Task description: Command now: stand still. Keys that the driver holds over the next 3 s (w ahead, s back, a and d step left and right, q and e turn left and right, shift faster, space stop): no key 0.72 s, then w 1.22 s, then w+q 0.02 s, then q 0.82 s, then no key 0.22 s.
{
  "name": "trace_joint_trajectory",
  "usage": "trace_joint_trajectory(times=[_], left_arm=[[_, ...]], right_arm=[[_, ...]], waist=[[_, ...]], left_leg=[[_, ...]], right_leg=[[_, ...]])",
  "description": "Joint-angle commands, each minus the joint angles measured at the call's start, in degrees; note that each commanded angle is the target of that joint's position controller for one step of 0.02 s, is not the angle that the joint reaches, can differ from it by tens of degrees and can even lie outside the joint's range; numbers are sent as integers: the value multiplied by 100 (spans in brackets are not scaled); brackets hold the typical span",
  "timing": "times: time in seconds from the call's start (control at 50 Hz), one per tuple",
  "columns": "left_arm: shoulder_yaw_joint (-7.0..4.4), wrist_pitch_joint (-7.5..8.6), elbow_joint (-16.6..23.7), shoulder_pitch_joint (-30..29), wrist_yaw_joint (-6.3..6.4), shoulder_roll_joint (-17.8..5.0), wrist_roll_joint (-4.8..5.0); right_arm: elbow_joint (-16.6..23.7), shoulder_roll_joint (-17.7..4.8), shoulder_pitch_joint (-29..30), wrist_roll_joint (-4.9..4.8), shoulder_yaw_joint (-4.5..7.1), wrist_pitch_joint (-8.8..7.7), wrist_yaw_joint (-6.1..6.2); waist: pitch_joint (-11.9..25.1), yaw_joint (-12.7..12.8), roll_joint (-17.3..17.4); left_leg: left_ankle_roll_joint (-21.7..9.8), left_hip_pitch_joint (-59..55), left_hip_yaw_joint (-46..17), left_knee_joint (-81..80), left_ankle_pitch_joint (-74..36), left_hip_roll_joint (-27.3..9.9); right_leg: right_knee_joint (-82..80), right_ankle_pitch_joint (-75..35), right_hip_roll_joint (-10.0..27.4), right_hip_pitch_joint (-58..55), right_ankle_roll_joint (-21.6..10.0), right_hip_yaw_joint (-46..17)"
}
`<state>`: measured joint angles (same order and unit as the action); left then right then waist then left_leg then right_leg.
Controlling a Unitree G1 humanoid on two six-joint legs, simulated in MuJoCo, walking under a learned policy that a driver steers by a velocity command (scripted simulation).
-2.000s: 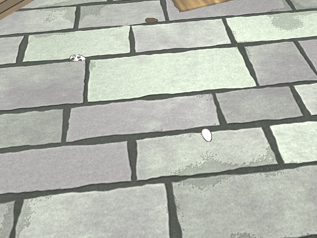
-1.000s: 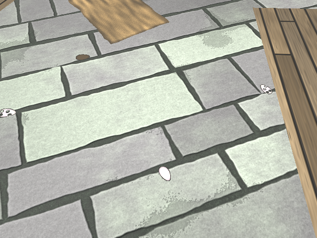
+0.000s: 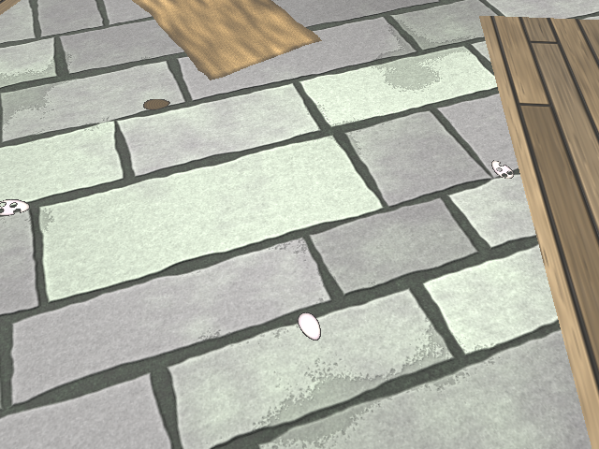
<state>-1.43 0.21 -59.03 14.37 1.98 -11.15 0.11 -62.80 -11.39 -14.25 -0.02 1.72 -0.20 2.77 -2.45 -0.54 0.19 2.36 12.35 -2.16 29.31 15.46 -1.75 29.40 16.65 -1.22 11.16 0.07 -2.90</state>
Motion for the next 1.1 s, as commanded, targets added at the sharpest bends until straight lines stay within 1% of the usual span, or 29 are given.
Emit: trace_joint_trajectory(times=[0.02, 0.34, 0.72, 0.74, 0.76, 0.78, 0.8, 0.82, 0.84, 0.86, 0.88, 0.9, 0.94, 0.96, 0.98, 1.0, 1.02, 1.04, 1.06, 1.08, 1.1], left_arm=[[-81, 35, 80, 235, 19, -537, 3], [-11, 17, -191, 448, 38, -427, 10], [35, 16, -320, 673, 58, -333, 17], [53, 10, -388, 792, 62, -262, 12], [34, -4, -401, 822, 76, -301, 44], [-2, -7, -369, 808, 94, -403, 76], [-16, 16, -316, 783, 101, -435, 89], [-3, 78, -259, 763, 85, -373, 89], [-28, 132, -248, 850, 73, -419, 120], [-23, 206, -221, 862, 52, -385, 148], [-11, 279, -173, 810, 28, -323, 158], [-1, 343, -135, 761, -3, -264, 164], [7, 473, -38, 671, -60, -190, 159], [27, 534, 12, 640, -95, -102, 170], [45, 591, 47, 648, -125, -30, 187], [43, 641, 59, 702, -144, -36, 192], [38, 678, 7, 930, -161, -30, 190], [5, 707, -183, 1522, -182, -83, 200], [-127, 738, -506, 2377, -191, -462, 218], [-377, 718, -787, 3422, -216, -1264, 215], [-273, 711, -687, 3339, -250, -1019, 74]], right_arm=[[88, -541, -299, -2, 74, -32, 15], [42, -414, -541, -9, 12, -35, 8], [68, -321, -750, -16, -29, -40, 2], [6, -248, -865, -10, -48, -33, 5], [-5, -290, -889, -40, -27, -18, 20], [24, -394, -879, -73, 10, -14, 37], [74, -440, -850, -88, 26, -36, 43], [134, -391, -845, -93, 17, -93, 26], [133, -439, -951, -117, 44, -143, 14], [150, -434, -1003, -145, 49, -213, -8], [177, -411, -1034, -160, 50, -282, -32], [183, -424, -1098, -171, 62, -337, -61], [173, -586, -1337, -185, 119, -425, -105], [164, -680, -1461, -202, 148, -453, -128], [181, -776, -1503, -214, 173, -470, -146], [247, -829, -1424, -218, 183, -476, -160], [355, -862, -1198, -219, 184, -485, -172], [563, -844, -656, -230, 172, -513, -181], [846, -561, -59, -237, 102, -579, -214], [1120, -341, 305, -177, 47, -739, -245], [1137, -451, 295, -181, 65, -847, -279]], waist=[[-65, 6, -10], [-130, 31, 2], [-179, 43, 3], [-35, 45, 2], [-113, 46, 7], [-289, 48, 12], [-550, 51, 31], [-617, 44, 30], [-714, 41, 46], [-825, 28, 66], [-810, 1, 92], [-774, -28, 150], [-617, -101, 426], [-577, -111, 651], [-573, -70, 863], [-603, 17, 912], [-641, 196, 896], [-633, 554, 776], [-484, 890, -133], [-157, 1230, -1765], [-96, 1067, -1818]], left_leg=[[-110, -14, 115, -431, -673, 52], [-160, 67, 121, -452, -601, 92], [-207, 127, 110, -459, -554, 119], [-218, 65, 169, -484, 3, 179], [-280, 159, 227, -431, 911, 273], [-385, 378, 209, -383, 1898, 304], [-493, 641, 81, -422, 2540, 231], [-575, 679, -37, -395, 2593, 147], [-659, 833, -185, -454, 2841, 41], [-727, 859, -331, -471, 2873, -62], [-800, 773, -487, -484, 2766, -165], [-866, 644, -627, -537, 2631, -225], [-1088, 265, -1147, -809, 2627, -502], [-1250, 113, -1585, -1048, 2730, -750], [-1402, 59, -2028, -1274, 2745, -1024], [-1472, 165, -2258, -1341, 2549, -1179], [-1446, 492, -2216, -1177, 2125, -1178], [-1264, 911, -1698, -642, 1233, -956], [-836, 1921, -515, 673, 50, -220], [-333, 3446, 624, 3016, -438, 543], [-437, 4443, 152, 4077, 1476, 481]], right_leg=[[-591, -780, 121, 249, -117, -60], [-567, -707, 97, 296, -66, 4], [-537, -657, 91, 347, -18, 48], [-562, -108, 33, 287, -29, 110], [-499, 787, -63, 399, -91, 178], [-425, 1760, -103, 630, -193, 179], [-425, 2372, -44, 903, -294, 95], [-388, 2415, 40, 966, -367, -7], [-402, 2632, 131, 1172, -445, -111], [-355, 2615, 202, 1268, -487, -185], [-259, 2417, 242, 1319, -507, -220], [-137, 2142, 196, 1333, -501, -172], [275, 1613, 67, 1460, -483, 15], [572, 1329, -19, 1527, -490, 150], [830, 1032, -74, 1516, -519, 289], [857, 871, -64, 1368, -590, 341], [623, 781, -53, 955, -671, 313], [208, 562, -22, 317, -725, 174], [-328, -78, 313, -949, -888, -615], [-1080, -1143, 1296, -2613, -1358, -2413], [-1318, -1924, 2101, -2874, -1638, -3582]])
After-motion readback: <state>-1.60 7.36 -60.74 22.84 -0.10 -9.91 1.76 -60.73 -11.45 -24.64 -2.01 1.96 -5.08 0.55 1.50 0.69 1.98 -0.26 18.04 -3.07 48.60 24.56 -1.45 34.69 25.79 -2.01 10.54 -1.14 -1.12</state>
